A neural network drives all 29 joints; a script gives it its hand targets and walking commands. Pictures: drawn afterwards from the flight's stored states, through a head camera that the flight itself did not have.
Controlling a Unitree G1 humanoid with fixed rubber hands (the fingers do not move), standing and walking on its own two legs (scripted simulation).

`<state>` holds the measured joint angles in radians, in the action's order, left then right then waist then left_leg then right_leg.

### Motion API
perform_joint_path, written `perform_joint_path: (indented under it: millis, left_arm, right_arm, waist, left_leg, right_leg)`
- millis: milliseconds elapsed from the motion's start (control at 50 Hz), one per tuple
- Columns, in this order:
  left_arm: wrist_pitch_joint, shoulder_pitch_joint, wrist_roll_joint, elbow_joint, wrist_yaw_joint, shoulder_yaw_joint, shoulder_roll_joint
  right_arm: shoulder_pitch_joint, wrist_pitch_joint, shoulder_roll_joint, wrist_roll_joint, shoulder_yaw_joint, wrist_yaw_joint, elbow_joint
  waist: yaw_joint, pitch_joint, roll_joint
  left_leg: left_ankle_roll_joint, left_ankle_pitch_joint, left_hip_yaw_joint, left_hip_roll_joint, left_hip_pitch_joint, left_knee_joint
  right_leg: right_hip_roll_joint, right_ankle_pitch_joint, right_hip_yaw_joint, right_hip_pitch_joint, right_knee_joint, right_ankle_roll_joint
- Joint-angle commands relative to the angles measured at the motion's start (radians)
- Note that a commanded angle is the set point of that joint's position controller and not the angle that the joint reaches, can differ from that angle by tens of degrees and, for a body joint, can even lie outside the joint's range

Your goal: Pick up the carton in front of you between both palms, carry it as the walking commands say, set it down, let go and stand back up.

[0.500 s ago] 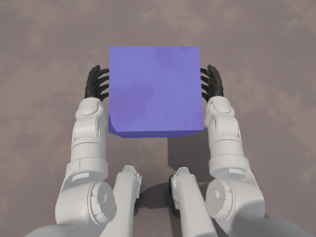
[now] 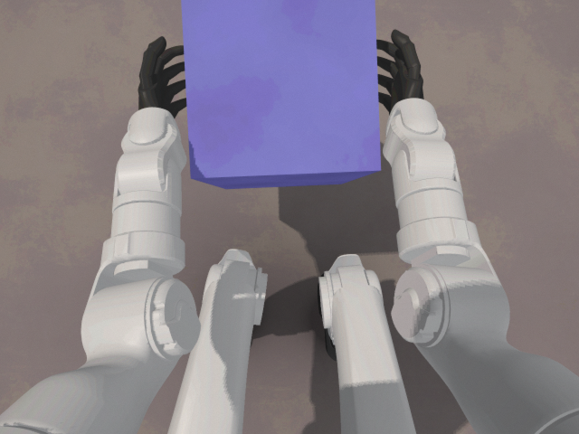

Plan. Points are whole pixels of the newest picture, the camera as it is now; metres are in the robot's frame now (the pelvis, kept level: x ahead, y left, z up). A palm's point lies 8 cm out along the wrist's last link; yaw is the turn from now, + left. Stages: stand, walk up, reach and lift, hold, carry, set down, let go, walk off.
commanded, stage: set down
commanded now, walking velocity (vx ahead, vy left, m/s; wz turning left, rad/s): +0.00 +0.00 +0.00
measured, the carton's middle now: (281, 113) +0.51 +0.03 -0.18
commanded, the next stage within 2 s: none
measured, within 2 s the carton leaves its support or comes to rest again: rests again in 0.98 s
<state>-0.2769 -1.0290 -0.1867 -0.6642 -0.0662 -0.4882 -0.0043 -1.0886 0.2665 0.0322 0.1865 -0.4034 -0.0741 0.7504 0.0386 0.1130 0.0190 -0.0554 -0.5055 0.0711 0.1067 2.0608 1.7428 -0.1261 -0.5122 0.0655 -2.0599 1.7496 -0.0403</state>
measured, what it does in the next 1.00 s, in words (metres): lowers itself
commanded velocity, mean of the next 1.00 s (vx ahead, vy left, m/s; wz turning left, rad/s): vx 0.00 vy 0.00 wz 0.00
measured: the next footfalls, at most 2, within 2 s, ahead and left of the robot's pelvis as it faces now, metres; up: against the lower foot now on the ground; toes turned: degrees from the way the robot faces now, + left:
none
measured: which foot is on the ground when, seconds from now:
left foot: down 0.00-1.00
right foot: down 0.00-1.00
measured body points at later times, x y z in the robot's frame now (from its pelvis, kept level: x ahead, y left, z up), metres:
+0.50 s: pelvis -0.01 +0.00 -0.10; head +0.35 +0.01 +0.17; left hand +0.52 +0.19 -0.26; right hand +0.55 -0.12 -0.26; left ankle +0.10 +0.12 -0.46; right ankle +0.10 -0.12 -0.46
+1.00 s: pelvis -0.01 +0.00 -0.12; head +0.35 +0.01 +0.15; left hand +0.51 +0.19 -0.29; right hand +0.54 -0.12 -0.29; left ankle +0.10 +0.12 -0.46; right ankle +0.10 -0.12 -0.46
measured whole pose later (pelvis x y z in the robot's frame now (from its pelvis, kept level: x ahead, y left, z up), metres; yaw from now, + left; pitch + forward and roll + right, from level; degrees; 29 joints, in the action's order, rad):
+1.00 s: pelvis -0.01 +0.00 -0.12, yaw +0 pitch +38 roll +1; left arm -0.19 -1.29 -0.04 -0.92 -0.10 -0.37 -0.16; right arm -1.39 0.17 0.22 0.02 -0.23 -0.12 1.06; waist 0.05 -0.29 0.02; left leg -0.06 -0.60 0.04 0.10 2.24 2.18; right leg -0.13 -0.61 0.03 -2.24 2.19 -0.04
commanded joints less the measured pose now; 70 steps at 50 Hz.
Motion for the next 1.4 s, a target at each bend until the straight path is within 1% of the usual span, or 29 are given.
perform_joint_path:
  millis: [0,140,360,420,460,520,560,680,880,1020,1240,1380]
  left_arm:
    - [0.022,-0.663,0.117,-0.018,0.229,0.512,0.880]
    - [0.030,-0.749,0.134,-0.032,0.230,0.495,0.823]
    - [0.058,-0.875,0.207,-0.050,0.229,0.528,0.743]
    - [0.069,-0.917,0.249,-0.024,0.223,0.570,0.744]
    - [0.072,-0.956,0.273,0.009,0.223,0.593,0.754]
    - [0.080,-0.923,0.289,-0.001,0.222,0.612,0.770]
    - [0.085,-0.890,0.285,-0.031,0.222,0.603,0.773]
    - [0.093,-0.841,0.247,-0.108,0.231,0.539,0.754]
    - [0.122,-0.902,0.233,-0.127,0.227,0.495,0.663]
    - [0.134,-0.899,0.223,-0.164,0.228,0.467,0.630]
    - [0.114,-0.832,0.141,-0.264,0.244,0.356,0.536]
    - [0.104,-0.776,0.096,-0.313,0.248,0.291,0.462]
  right_arm:
    - [-0.613,-0.022,-0.920,-0.108,0.462,0.201,0.027]
    - [-0.697,-0.031,-0.864,-0.126,0.455,0.190,0.057]
    - [-0.820,-0.062,-0.780,-0.201,0.501,0.182,0.085]
    - [-0.859,-0.074,-0.778,-0.239,0.540,0.180,0.056]
    - [-0.901,-0.077,-0.793,-0.262,0.565,0.183,0.023]
    - [-0.860,-0.087,-0.810,-0.279,0.583,0.184,0.030]
    - [-0.830,-0.091,-0.810,-0.276,0.574,0.185,0.057]
    - [-0.778,-0.100,-0.786,-0.237,0.507,0.197,0.141]
    - [-0.844,-0.126,-0.704,-0.235,0.471,0.195,0.168]
    - [-0.843,-0.136,-0.665,-0.235,0.449,0.203,0.211]
    - [-0.788,-0.119,-0.554,-0.160,0.349,0.226,0.306]
    - [-0.740,-0.109,-0.476,-0.121,0.298,0.235,0.346]
  waist:
    - [0.025,1.040,0.016]
    - [0.034,1.024,0.024]
    - [0.042,0.991,0.028]
    - [0.041,1.050,0.026]
    - [0.046,1.045,0.024]
    - [0.046,1.014,0.024]
    - [0.044,0.967,0.026]
    - [0.040,0.798,0.027]
    - [0.046,0.669,0.027]
    - [0.048,0.589,0.028]
    - [0.041,0.387,0.026]
    - [0.035,0.289,0.025]
  left_leg:
    - [0.000,0.283,-0.139,0.058,-0.545,-0.094]
    - [0.000,0.264,-0.153,0.048,-0.468,0.000]
    - [-0.002,0.290,-0.163,0.029,-0.426,0.157]
    - [-0.001,0.335,-0.164,0.026,-0.461,0.197]
    - [0.002,0.352,-0.161,0.027,-0.450,0.212]
    - [0.002,0.414,-0.151,0.029,-0.460,0.240]
    - [0.003,0.418,-0.145,0.031,-0.441,0.250]
    - [0.008,0.352,-0.139,0.034,-0.337,0.264]
    - [0.024,0.281,-0.140,0.024,-0.271,0.283]
    - [0.031,0.268,-0.132,0.020,-0.255,0.300]
    - [0.047,0.156,-0.118,0.017,-0.166,0.295]
    - [0.053,0.102,-0.108,0.012,-0.122,0.293]
  right_leg:
    - [-0.059,0.245,-0.115,0.530,-0.104,0.006]
    - [-0.052,0.230,-0.123,0.477,-0.010,0.008]
    - [-0.031,0.253,-0.131,0.432,0.151,0.010]
    - [-0.026,0.299,-0.134,0.459,0.195,0.010]
    - [-0.027,0.312,-0.133,0.427,0.217,0.013]
    - [-0.031,0.373,-0.128,0.427,0.244,0.015]
    - [-0.031,0.373,-0.126,0.404,0.252,0.016]
    - [-0.032,0.307,-0.115,0.305,0.259,0.026]
    - [-0.030,0.239,-0.106,0.254,0.276,0.034]
    - [-0.028,0.224,-0.100,0.227,0.292,0.038]
    - [-0.020,0.120,-0.087,0.136,0.290,0.051]
    - [-0.013,0.078,-0.076,0.108,0.286,0.058]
